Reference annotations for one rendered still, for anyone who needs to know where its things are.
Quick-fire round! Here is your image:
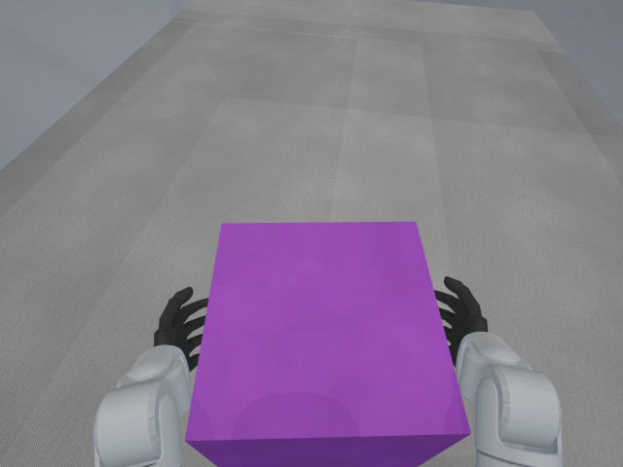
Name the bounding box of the robot right hand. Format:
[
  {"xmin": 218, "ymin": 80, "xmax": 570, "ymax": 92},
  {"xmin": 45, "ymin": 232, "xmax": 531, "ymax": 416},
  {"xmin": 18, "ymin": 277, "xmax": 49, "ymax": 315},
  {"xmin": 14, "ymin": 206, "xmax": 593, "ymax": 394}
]
[{"xmin": 434, "ymin": 276, "xmax": 488, "ymax": 366}]

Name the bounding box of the robot left hand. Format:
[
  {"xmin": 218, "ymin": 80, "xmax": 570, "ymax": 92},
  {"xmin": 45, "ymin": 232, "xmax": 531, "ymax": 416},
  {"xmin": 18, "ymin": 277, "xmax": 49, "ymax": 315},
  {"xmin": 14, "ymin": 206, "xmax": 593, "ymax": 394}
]
[{"xmin": 153, "ymin": 287, "xmax": 208, "ymax": 372}]

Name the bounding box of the right robot forearm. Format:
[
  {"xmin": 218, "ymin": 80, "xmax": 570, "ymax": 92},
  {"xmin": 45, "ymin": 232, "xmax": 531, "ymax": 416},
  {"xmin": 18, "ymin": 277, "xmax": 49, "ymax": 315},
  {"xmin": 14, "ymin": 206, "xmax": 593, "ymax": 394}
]
[{"xmin": 456, "ymin": 332, "xmax": 563, "ymax": 467}]

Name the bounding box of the carton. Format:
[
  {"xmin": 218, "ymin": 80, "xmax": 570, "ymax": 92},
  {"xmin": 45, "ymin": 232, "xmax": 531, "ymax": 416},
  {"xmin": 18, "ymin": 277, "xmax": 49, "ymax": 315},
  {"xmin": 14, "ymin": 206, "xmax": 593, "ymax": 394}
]
[{"xmin": 185, "ymin": 222, "xmax": 471, "ymax": 467}]

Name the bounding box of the left robot forearm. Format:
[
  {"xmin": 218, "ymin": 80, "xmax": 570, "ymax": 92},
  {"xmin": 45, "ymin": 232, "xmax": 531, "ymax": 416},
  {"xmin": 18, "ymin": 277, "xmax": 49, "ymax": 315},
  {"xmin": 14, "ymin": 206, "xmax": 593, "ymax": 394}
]
[{"xmin": 93, "ymin": 344, "xmax": 192, "ymax": 467}]

